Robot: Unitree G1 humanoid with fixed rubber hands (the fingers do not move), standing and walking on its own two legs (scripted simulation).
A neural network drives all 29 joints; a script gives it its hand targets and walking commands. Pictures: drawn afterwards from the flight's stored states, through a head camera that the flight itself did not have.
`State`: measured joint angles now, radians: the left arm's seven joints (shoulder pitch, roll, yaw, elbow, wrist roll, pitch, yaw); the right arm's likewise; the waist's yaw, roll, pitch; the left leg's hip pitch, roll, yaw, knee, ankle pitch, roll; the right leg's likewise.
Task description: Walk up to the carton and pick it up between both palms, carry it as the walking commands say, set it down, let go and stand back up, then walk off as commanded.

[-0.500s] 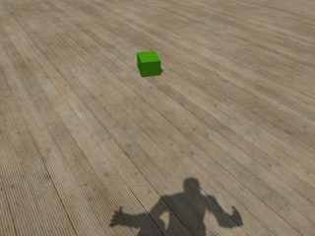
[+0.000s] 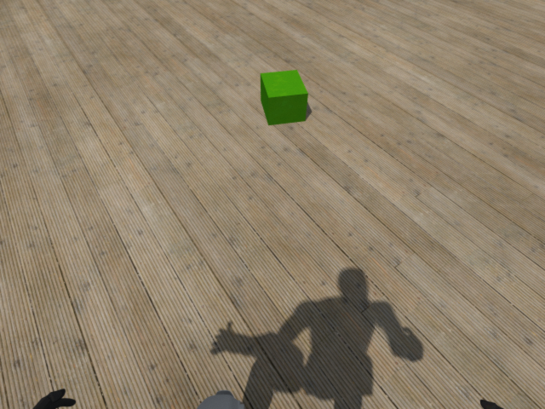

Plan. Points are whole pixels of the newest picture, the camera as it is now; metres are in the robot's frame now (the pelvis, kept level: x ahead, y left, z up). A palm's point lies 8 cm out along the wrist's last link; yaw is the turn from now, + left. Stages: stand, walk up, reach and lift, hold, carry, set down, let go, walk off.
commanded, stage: walk up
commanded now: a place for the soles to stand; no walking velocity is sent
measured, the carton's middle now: (282, 97) +1.80 +0.02 -0.66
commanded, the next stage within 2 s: none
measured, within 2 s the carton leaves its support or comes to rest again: neither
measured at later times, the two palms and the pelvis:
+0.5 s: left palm (119, 238) +0.43 +0.33 -0.09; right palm (472, 288) +0.36 -0.34 -0.10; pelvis +0.29 +0.00 -0.01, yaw +0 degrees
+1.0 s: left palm (154, 144) +0.71 +0.34 -0.09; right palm (438, 187) +0.60 -0.34 -0.09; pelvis +0.56 +0.01 -0.01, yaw +0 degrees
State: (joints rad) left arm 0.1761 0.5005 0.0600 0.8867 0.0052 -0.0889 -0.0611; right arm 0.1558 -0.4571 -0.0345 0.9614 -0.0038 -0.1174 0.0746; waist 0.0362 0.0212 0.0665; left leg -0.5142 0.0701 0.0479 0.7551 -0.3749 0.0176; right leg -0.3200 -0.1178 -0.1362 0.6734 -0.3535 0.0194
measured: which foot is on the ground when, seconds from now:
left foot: up 0.00-0.00, down 0.02-0.38, up 0.40-0.56, down 0.58-0.88, up 0.90-1.00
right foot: down 0.00-0.02, up 0.04-0.32, down 0.34-0.60, up 0.62-0.86, down 0.88-1.00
